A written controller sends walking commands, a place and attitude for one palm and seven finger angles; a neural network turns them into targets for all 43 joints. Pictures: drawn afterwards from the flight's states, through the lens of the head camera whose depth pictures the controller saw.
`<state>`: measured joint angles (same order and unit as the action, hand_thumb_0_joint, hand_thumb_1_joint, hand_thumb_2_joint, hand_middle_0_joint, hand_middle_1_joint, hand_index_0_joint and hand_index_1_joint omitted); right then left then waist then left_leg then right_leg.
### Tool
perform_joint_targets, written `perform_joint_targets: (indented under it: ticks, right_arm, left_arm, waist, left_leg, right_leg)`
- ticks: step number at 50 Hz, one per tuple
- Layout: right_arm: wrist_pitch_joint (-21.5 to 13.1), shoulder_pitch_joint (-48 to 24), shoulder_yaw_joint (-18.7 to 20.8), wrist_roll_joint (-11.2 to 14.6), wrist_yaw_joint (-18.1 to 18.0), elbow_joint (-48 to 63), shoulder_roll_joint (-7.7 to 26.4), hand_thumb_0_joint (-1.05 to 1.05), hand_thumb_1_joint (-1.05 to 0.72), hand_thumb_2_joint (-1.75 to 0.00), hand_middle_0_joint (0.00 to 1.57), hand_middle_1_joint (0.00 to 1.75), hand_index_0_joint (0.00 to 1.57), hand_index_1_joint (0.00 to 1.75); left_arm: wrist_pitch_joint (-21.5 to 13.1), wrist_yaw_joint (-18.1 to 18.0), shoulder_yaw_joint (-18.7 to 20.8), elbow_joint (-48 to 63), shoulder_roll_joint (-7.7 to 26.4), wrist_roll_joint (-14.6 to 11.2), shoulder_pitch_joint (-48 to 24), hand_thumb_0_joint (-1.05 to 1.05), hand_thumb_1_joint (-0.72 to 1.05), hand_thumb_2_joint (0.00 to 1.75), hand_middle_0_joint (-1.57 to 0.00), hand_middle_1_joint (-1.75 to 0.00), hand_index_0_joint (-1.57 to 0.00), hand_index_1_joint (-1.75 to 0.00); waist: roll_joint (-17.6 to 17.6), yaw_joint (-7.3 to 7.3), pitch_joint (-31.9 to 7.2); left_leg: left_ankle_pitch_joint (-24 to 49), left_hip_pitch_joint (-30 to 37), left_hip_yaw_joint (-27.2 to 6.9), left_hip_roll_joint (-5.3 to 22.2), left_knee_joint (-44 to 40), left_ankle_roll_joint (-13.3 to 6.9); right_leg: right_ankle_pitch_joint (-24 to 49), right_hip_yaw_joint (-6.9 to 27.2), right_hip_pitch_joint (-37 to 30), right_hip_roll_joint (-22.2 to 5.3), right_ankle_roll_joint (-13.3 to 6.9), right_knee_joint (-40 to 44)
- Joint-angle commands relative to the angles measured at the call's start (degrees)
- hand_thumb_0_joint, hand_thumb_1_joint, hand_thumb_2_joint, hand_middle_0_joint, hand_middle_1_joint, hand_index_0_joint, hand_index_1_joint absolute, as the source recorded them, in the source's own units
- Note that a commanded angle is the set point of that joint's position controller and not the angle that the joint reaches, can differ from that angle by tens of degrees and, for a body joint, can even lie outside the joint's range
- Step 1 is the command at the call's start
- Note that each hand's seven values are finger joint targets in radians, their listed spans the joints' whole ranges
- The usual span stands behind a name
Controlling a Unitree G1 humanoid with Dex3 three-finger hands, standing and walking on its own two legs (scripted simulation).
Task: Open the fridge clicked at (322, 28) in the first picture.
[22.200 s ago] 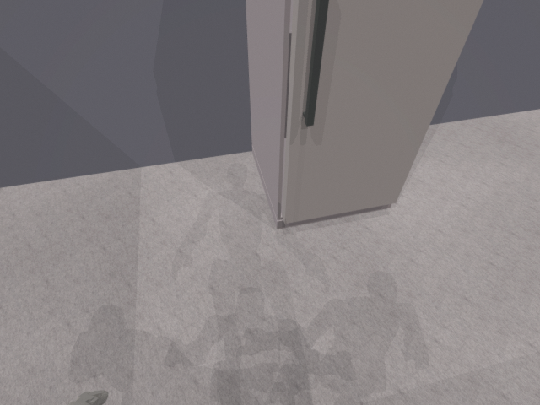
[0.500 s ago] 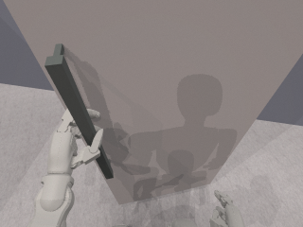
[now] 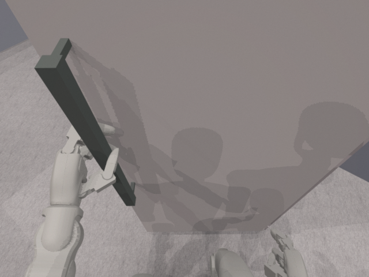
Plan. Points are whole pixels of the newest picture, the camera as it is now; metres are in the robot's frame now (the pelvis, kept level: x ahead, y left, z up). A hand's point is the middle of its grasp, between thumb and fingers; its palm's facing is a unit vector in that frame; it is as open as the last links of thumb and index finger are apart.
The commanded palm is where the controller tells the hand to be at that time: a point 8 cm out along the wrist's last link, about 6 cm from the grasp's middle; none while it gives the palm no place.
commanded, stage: walk backward, drawing the door open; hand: left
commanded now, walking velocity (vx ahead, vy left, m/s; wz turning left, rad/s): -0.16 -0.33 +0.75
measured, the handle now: (109, 151) +0.33 +0.16 +0.10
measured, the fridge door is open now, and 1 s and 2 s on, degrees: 37 68 67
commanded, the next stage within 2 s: stop walking and hold the door back in 0.66 s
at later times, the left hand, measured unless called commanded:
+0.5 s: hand (127, 261) +0.14 +0.09 +0.13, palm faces +0.57 -0.76 -0.31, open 6.5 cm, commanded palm +0.08 +0.11 +0.13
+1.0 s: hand out of the picture +0.06 +0.03 +0.13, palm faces +0.87 -0.41 -0.25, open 6.4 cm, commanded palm +0.01 +0.05 +0.13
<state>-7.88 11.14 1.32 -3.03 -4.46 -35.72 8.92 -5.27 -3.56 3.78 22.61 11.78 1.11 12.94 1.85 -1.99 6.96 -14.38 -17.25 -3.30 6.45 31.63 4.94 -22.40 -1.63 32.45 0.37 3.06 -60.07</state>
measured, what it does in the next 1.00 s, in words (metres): steps to the right, turning left: right foot, then left foot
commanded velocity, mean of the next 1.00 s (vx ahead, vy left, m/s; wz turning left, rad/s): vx -0.09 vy -0.14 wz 0.54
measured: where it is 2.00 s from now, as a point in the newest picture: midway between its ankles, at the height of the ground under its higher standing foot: outside the picture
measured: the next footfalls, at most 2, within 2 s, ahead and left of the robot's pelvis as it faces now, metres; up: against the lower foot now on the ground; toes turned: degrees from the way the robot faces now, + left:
right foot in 0.10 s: +0.08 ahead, -0.19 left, +0.00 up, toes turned +3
left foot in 0.42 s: -0.06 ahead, -0.07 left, +0.00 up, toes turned +27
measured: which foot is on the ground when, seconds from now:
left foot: down 0.00-0.10, up 0.12-0.40, down 0.42-0.68, up 0.70-1.00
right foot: up 0.00-0.08, down 0.10-0.40, up 0.42-0.68, down 0.70-1.00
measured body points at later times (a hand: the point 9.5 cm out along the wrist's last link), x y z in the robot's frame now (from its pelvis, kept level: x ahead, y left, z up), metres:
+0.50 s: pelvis -0.03 -0.20 +0.00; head +0.01 -0.17 +0.44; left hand +0.10 +0.12 +0.14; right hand +0.22 -0.36 -0.09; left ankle -0.09 -0.08 -0.73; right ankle +0.03 -0.27 -0.67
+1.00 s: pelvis -0.02 -0.36 +0.00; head +0.01 -0.33 +0.45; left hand +0.01 +0.04 +0.14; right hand +0.29 -0.44 -0.08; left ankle -0.11 -0.31 -0.71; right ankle +0.10 -0.41 -0.73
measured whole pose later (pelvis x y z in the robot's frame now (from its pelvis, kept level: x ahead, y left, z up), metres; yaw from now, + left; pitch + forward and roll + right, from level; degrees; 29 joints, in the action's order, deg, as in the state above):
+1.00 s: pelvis -0.02 -0.36 +0.00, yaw +41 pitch +0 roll +1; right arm -4.9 8.4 1.0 0.0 -5.9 -38.0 16.3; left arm -8.3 -7.7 13.8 -0.3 17.7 -1.2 -2.6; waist -1.1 2.2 3.9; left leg -26.8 -16.6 4.1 -1.1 41.8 0.5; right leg -11.2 -12.3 20.1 -7.6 -0.8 -31.5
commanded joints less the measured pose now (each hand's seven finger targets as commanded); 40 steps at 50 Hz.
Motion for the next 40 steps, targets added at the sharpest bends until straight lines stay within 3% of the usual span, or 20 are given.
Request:
perform_joint_targets:
  ticks: [1, 3, 4, 6, 7, 10, 14, 18, 19, 20, 21, 24, 27, 32, 33, 34, 35, 37, 38, 40]
  right_arm:
    - [-2.8, -5.3, 2.9, 2.3, -0.5, 8.0, 8.8, 0.00, -0.90, -0.90, 0.20, 0.30, 0.20, 0.30]
    - [-2.3, -6.5, 2.4, 3.0, -0.3, 8.2, 7.9, 0.00, -0.90, -0.90, 0.20, 0.30, 0.20, 0.30]
    - [-1.9, -5.7, 2.1, 3.2, -0.2, 7.6, 6.1, 0.00, -0.90, -0.90, 0.20, 0.30, 0.20, 0.30]
    - [-1.8, -7.1, 2.1, 2.7, -0.6, 7.8, 4.0, 0.00, -0.90, -0.90, 0.20, 0.30, 0.20, 0.30]
    - [-2.0, -6.2, 3.5, 2.6, -1.2, 6.9, 5.5, 0.00, -0.90, -0.90, 0.20, 0.30, 0.20, 0.30]
    - [-1.3, -8.9, 1.8, 1.9, -1.7, 7.2, 4.6, 0.00, -0.90, -0.90, 0.20, 0.30, 0.20, 0.30]
    - [-0.9, -6.4, 1.4, 1.5, -2.9, 9.8, 5.0, 0.00, -0.90, -0.90, 0.20, 0.30, 0.20, 0.30]
    - [-2.0, 0.1, 1.0, 1.2, -3.2, 10.1, 5.4, 0.00, -0.90, -0.90, 0.20, 0.30, 0.20, 0.30]
    - [-2.1, 2.0, 1.6, 1.2, -3.3, 10.7, 6.6, 0.00, -0.90, -0.90, 0.20, 0.30, 0.20, 0.30]
    - [-1.8, 0.4, 2.9, 0.5, -3.1, 12.3, 9.7, 0.00, -0.90, -0.90, 0.20, 0.30, 0.20, 0.30]
    - [-1.7, -1.0, 2.8, 0.0, -2.3, 11.6, 10.5, 0.00, -0.90, -0.90, 0.20, 0.30, 0.20, 0.30]
    - [-1.3, -4.0, 3.6, 0.8, -1.4, 8.3, 9.9, 0.00, -0.90, -0.90, 0.20, 0.30, 0.20, 0.30]
    - [-1.9, -2.2, 3.7, 1.8, -0.9, 7.9, 9.9, 0.00, -0.90, -0.90, 0.20, 0.30, 0.20, 0.30]
    - [-2.6, -3.8, 2.9, 3.3, -0.2, 9.1, 9.6, 0.00, -0.90, -0.90, 0.20, 0.30, 0.20, 0.30]
    - [-2.4, -2.7, 2.5, 3.5, -0.1, 8.5, 8.2, 0.00, -0.90, -0.90, 0.20, 0.30, 0.20, 0.30]
    - [-2.0, -3.8, 1.9, 3.8, 0.0, 8.9, 6.0, 0.00, -0.90, -0.90, 0.20, 0.30, 0.20, 0.30]
    - [-2.4, -5.9, 2.1, 3.4, 0.1, 9.2, 6.2, 0.00, -0.90, -0.90, 0.20, 0.30, 0.20, 0.30]
    - [-1.5, -4.8, 3.2, 3.1, -0.2, 8.2, 7.5, 0.00, -0.90, -0.90, 0.20, 0.30, 0.20, 0.30]
    - [-0.9, -6.4, 2.6, 3.0, -0.5, 8.5, 7.0, 0.00, -0.90, -0.90, 0.20, 0.30, 0.20, 0.30]
    - [0.0, -8.5, 0.9, 3.2, -1.5, 7.1, 8.0, 0.00, -0.90, -0.90, 0.20, 0.30, 0.20, 0.30]
  left_arm:
    - [-4.4, -0.4, 3.7, 14.2, 3.6, -1.0, -4.9, 0.00, 0.90, 0.90, -0.45, -1.40, -0.45, -1.40]
    - [-4.3, -1.1, 6.0, 14.4, 5.9, -0.8, -5.7, 0.00, 0.90, 0.90, -0.45, -1.40, -0.45, -1.40]
    - [-4.3, -1.5, 7.6, 15.4, 8.1, -0.7, -6.7, 0.00, 0.90, 0.90, -0.45, -1.40, -0.45, -1.40]
    - [-3.6, -2.7, 13.7, 16.0, 14.0, -1.1, -5.9, 0.00, 0.90, 0.90, -0.45, -1.40, -0.45, -1.40]
    - [-3.6, -1.9, 12.8, 14.6, 13.6, -1.4, -5.3, 0.00, 0.90, 0.90, -0.45, -1.40, -0.45, -1.40]
    - [-5.0, -0.8, 11.2, 11.6, 11.0, -1.8, -5.7, 0.00, 0.90, 0.90, -0.45, -1.40, -0.45, -1.40]
    - [-4.7, -1.8, 11.5, 14.9, 10.6, -2.2, -5.2, 0.00, 0.90, 0.90, -0.45, -1.40, -0.45, -1.40]
    - [-4.4, -2.5, 11.1, 17.4, 10.5, -2.5, -5.2, 0.00, 0.90, 0.90, -0.45, -1.40, -0.45, -1.40]
    - [-4.8, -2.6, 10.9, 17.6, 10.5, -2.5, -5.7, 0.00, 0.90, 0.90, -0.45, -1.40, -0.45, -1.40]
    - [-6.0, -2.7, 11.6, 17.8, 10.9, -2.2, -4.6, 0.00, 0.90, 0.90, -0.45, -1.40, -0.45, -1.40]
    - [-7.9, -2.5, 13.6, 19.1, 13.2, -0.6, -5.9, 0.00, 0.90, 0.90, -0.45, -1.40, -0.45, -1.40]
    - [-6.8, -0.4, 14.1, 17.6, 13.5, 0.5, -5.4, 0.00, 0.90, 0.90, -0.45, -1.40, -0.45, -1.40]
    - [-5.2, -1.4, 14.6, 14.6, 11.6, -1.2, -4.3, 0.00, 0.90, 0.90, -0.45, -1.40, -0.45, -1.40]
    - [-4.7, -3.1, 19.4, 10.9, 14.9, -3.1, -2.1, 0.00, 0.90, 0.90, -0.45, -1.40, -0.45, -1.40]
    - [-4.6, -3.5, 20.9, 11.1, 17.2, -3.0, -2.6, 0.00, 0.90, 0.90, -0.45, -1.40, -0.45, -1.40]
    - [-3.7, -4.0, 23.1, 11.1, 20.6, -2.9, -2.7, 0.00, 0.90, 0.90, -0.45, -1.40, -0.45, -1.40]
    - [-3.3, -4.8, 26.6, 9.4, 24.3, -2.7, -1.3, 0.00, 0.90, 0.90, -0.45, -1.40, -0.45, -1.40]
    - [-3.3, -4.4, 25.2, 7.2, 22.1, -3.5, 1.4, 0.00, 0.90, 0.90, -0.45, -1.40, -0.45, -1.40]
    - [-4.4, -4.2, 24.7, 9.0, 21.1, -3.5, -1.2, 0.00, 0.90, 0.90, -0.45, -1.40, -0.45, -1.40]
    - [-4.9, -5.8, 25.5, 1.6, 22.7, -3.7, -13.9, 0.00, 0.90, 0.90, -0.45, -1.40, -0.45, -1.40]
  waist:
    - [14.8, 1.33, -12.8]
    - [12.2, 1.95, -13.4]
    - [3.3, 1.75, -14.7]
    - [-17.8, 3.52, -16.6]
    - [-21.0, 2.85, -17.6]
    - [-10.9, 2.68, -13.3]
    - [-13.9, 3.21, -16.1]
    - [-3.0, 0.18, -18.5]
    - [4.4, -1.64, -18.5]
    - [18.2, 0.21, -17.0]
    - [15.8, 2.05, -16.5]
    - [12.0, 1.44, -8.6]
    - [15.8, 2.22, -12.2]
    - [15.3, 2.40, -13.2]
    - [5.4, 2.06, -14.1]
    - [-12.7, 1.87, -14.2]
    - [-15.3, 3.89, -16.0]
    - [-16.7, 2.81, -16.8]
    - [-13.5, 2.77, -15.0]
    - [-10.8, 2.14, -15.0]
  left_leg:
    - [-1.9, -7.7, -3.8, 7.2, -12.5, -8.8]
    - [-13.7, -12.6, -3.7, 3.8, -8.1, -7.8]
    - [-15.5, -10.9, 0.8, -1.8, 2.4, -5.6]
    - [-22.3, -15.4, 6.0, -8.0, 40.1, -2.5]
    - [-22.5, -14.9, 2.6, -7.0, 51.3, -2.9]
    - [-17.2, -16.4, 6.6, -3.7, 46.7, -1.3]
    - [-21.0, -6.8, 9.7, -4.2, 26.5, -3.5]
    - [-6.1, 7.7, 11.8, -3.5, -5.2, -4.6]
    - [2.3, 18.5, 2.3, 3.1, -11.6, -7.0]
    - [25.1, 27.4, -23.3, 21.5, -15.1, -14.5]
    - [41.2, 25.8, -34.0, 30.0, -15.4, -21.5]
    - [31.4, 14.9, -15.2, 18.4, -11.3, -15.0]
    - [28.1, 8.7, -2.6, 9.9, -9.1, -9.5]
    - [6.1, -2.3, -4.1, 5.9, -4.7, -8.0]
    - [-3.4, -3.8, -0.9, -0.2, 3.5, -5.7]
    - [-17.4, -10.9, 5.2, -7.3, 19.8, -2.8]
    - [-24.2, -15.3, 3.6, -8.7, 37.6, -2.5]
    - [-21.2, -18.0, 1.5, -5.5, 51.7, -1.6]
    - [-19.5, -17.5, 3.2, -4.2, 50.6, -0.9]
    - [-17.8, -12.5, 2.8, -3.5, 40.5, -1.5]
  right_leg:
    - [5.7, -2.5, -23.1, 0.9, 0.3, 18.4]
    - [5.0, -4.8, -29.9, 1.4, 0.5, 29.5]
    - [3.9, -2.3, -27.7, -2.2, -1.2, 38.0]
    - [0.7, 17.3, -18.2, -21.6, -12.4, 46.1]
    - [1.4, 20.5, -16.9, -23.0, -14.6, 45.8]
    - [21.3, 1.7, -23.5, -17.4, -14.6, 38.0]
    - [23.6, 1.1, -25.5, -17.9, -14.5, 40.0]
    - [22.2, -3.9, -18.6, -12.8, -9.7, 28.0]
    - [17.7, -5.9, -7.5, -10.0, -5.4, 15.7]
    - [-5.2, -4.9, 8.3, -4.1, 0.7, 1.3]
    - [-10.7, 3.0, 12.0, -2.6, 2.7, -10.5]
    - [0.2, 5.2, 10.4, -4.4, 0.5, -6.3]
    - [2.4, 0.7, -6.1, -2.0, 0.3, 8.6]
    - [6.5, -4.3, -25.5, 1.1, 1.9, 31.4]
    - [11.8, -3.0, -27.7, -2.3, 1.3, 39.7]
    - [16.8, 6.3, -27.5, -12.7, -3.2, 43.0]
    - [24.5, 16.5, -23.7, -22.8, -10.3, 42.6]
    - [22.1, 17.0, -24.1, -24.0, -15.1, 39.9]
    - [26.7, 9.3, -24.8, -22.0, -15.6, 38.3]
    - [33.2, 5.6, -23.5, -21.3, -12.7, 36.8]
